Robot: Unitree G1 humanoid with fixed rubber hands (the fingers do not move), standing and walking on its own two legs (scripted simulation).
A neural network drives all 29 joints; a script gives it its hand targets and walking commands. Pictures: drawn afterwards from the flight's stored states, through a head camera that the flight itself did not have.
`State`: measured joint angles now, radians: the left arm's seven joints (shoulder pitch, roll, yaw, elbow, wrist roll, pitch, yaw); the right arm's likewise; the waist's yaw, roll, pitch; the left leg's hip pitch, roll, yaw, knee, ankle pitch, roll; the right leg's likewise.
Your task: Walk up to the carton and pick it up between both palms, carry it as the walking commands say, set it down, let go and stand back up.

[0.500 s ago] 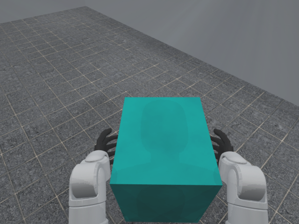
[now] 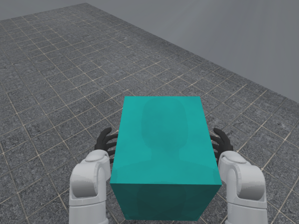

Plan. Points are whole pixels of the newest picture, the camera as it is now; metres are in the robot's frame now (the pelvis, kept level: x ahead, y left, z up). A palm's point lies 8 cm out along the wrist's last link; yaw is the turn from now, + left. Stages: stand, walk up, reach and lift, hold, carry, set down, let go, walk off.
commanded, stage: carry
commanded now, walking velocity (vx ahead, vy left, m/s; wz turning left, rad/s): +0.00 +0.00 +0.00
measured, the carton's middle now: (161, 159) +0.30 +0.00 +0.01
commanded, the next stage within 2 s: hold in 1.26 s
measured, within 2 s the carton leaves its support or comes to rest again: neither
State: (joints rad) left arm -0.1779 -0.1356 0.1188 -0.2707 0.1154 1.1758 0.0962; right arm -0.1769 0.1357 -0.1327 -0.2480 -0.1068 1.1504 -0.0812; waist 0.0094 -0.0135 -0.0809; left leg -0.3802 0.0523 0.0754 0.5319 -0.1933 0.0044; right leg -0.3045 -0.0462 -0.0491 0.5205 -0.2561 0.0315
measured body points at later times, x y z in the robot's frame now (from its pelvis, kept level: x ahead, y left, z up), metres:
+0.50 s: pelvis +0.00 +0.00 +0.00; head -0.01 +0.01 +0.45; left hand +0.29 +0.16 +0.05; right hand +0.29 -0.15 +0.06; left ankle +0.05 +0.12 -0.73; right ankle +0.01 -0.14 -0.73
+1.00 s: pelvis +0.00 +0.00 +0.00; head -0.01 +0.01 +0.45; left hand +0.29 +0.15 +0.04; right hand +0.29 -0.15 +0.05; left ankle +0.05 +0.12 -0.73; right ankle +0.01 -0.14 -0.73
